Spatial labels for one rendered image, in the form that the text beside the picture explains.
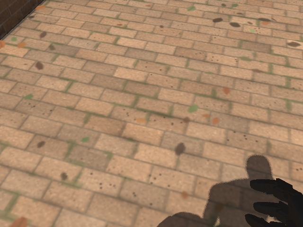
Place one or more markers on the robot right hand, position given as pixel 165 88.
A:
pixel 290 215

